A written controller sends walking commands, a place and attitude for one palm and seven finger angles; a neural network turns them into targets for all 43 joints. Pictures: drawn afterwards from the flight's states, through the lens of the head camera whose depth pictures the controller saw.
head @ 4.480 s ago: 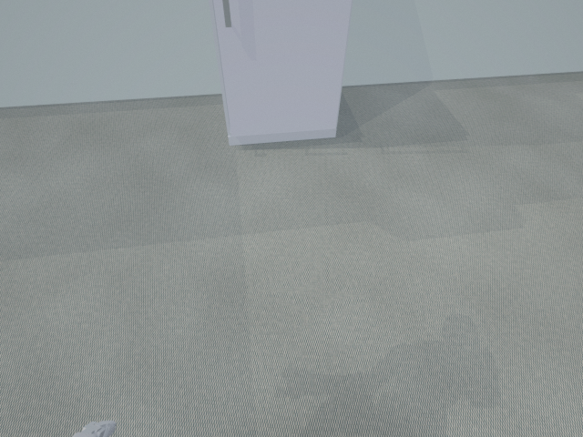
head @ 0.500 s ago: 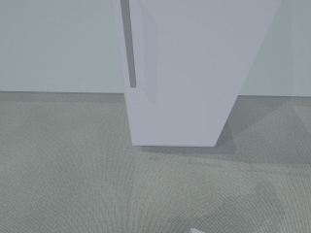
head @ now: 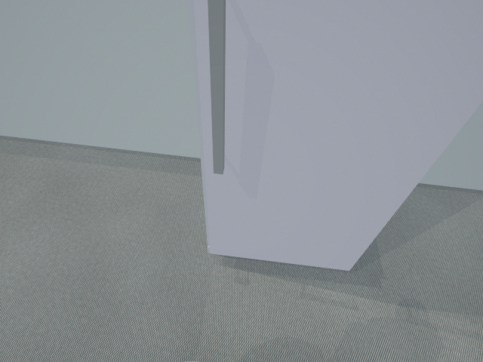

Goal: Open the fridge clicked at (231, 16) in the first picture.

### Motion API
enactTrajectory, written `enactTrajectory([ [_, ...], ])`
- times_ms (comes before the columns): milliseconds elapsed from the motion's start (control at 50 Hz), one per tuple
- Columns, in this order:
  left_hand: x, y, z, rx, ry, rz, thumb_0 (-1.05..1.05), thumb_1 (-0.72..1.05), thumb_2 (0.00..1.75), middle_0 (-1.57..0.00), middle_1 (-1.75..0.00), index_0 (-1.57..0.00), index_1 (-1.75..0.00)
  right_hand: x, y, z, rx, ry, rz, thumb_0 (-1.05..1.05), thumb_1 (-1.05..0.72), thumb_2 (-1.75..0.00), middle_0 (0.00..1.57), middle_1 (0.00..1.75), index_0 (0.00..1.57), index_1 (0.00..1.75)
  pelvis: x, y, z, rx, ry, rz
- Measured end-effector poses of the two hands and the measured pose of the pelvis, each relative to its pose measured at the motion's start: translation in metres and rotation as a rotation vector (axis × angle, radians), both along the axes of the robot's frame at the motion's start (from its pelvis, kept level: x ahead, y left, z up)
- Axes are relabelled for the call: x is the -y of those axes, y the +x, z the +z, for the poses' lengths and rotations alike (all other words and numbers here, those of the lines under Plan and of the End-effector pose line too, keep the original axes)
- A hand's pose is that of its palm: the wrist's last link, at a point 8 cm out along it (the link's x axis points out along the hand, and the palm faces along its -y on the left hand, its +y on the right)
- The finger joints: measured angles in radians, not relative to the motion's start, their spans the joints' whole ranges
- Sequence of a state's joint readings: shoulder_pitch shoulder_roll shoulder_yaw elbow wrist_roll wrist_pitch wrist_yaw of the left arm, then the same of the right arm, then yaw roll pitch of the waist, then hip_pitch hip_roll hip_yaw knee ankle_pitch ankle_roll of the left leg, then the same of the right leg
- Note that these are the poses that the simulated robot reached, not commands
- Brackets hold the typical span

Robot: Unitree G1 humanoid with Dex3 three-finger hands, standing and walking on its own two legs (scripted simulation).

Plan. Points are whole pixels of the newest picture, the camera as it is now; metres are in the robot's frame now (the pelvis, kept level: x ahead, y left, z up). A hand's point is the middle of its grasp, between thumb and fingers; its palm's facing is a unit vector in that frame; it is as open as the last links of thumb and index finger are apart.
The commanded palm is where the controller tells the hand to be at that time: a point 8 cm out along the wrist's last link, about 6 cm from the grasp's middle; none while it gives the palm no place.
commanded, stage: take the last steps up to it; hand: left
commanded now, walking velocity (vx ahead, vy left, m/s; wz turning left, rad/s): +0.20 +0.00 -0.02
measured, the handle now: (219, 95) +0.59 +0.11 +0.13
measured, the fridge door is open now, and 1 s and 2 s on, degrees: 0 0 0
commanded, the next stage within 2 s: come to a stop and stand still in 0.16 s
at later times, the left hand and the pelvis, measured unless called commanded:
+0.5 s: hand (170, 332) +0.20 +0.15 -0.15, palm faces -0.01 -0.97 -0.25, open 7.3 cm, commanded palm none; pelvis +0.11 -0.02 +0.00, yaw +0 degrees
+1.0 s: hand out of the picture +0.07 +0.21 -0.17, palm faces +0.06 -0.97 -0.23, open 7.4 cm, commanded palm none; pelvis +0.06 +0.02 +0.01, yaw +0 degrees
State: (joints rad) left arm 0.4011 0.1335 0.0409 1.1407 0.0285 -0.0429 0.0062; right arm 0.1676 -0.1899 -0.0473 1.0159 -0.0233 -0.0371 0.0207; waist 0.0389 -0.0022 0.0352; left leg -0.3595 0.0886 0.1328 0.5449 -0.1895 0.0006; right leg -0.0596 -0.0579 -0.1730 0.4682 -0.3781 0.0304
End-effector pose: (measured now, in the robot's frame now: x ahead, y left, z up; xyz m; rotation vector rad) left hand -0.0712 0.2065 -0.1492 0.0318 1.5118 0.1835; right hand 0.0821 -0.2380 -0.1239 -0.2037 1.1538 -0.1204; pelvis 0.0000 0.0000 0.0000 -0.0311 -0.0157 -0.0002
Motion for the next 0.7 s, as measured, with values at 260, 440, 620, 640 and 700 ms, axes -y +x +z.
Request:
enactTrajectory([
  [260, -0.036, 0.16, 0.016, 0.166, 0.064, -0.096, 0.01, 0.91, 0.9, -0.19, -0.3, -0.19, -0.3, -0.021, 0.01, -0.001, -0.103, 0.011, -0.096, -0.01, -0.95, -0.9, 0.2, 0.29, 0.2, 0.3, -0.013, 0.07, 0.012, 0.002, 0.049, -0.021],
  [440, -0.007, 0.251, 0.025, 0.281, 0.13, -0.169, 0.0, 0.92, 0.9, -0.19, -0.3, -0.19, -0.3, -0.016, -0.008, -0.032, -0.288, 0.114, -0.157, 0.0, -0.92, -0.9, 0.2, 0.29, 0.19, 0.3, 0.016, 0.11, 0.002, 0.018, 0.066, -0.015],
  [620, 0.003, 0.258, 0.03, 0.302, 0.13, -0.124, 0.0, 0.92, 0.9, -0.2, -0.3, -0.2, -0.3, -0.005, 0.016, -0.027, -0.291, 0.091, -0.127, 0.0, -0.91, -0.9, 0.2, 0.29, 0.19, 0.3, 0.019, 0.103, 0.007, 0.001, 0.061, 0.018],
  [640, 0.0, 0.254, 0.03, 0.3, 0.13, -0.12, 0.0, 0.92, 0.9, -0.2, -0.3, -0.2, -0.3, -0.004, 0.02, -0.026, -0.276, 0.083, -0.12, 0.0, -0.91, -0.9, 0.2, 0.29, 0.19, 0.3, 0.017, 0.1, 0.007, 0.0, 0.061, 0.017],
  [700, -0.012, 0.238, 0.026, 0.285, 0.127, -0.108, 0.0, 0.92, 0.9, -0.2, -0.3, -0.2, -0.3, -0.003, 0.031, -0.021, -0.217, 0.054, -0.101, 0.0, -0.91, -0.9, 0.2, 0.29, 0.19, 0.3, 0.009, 0.09, 0.006, -0.001, 0.057, 0.016],
])
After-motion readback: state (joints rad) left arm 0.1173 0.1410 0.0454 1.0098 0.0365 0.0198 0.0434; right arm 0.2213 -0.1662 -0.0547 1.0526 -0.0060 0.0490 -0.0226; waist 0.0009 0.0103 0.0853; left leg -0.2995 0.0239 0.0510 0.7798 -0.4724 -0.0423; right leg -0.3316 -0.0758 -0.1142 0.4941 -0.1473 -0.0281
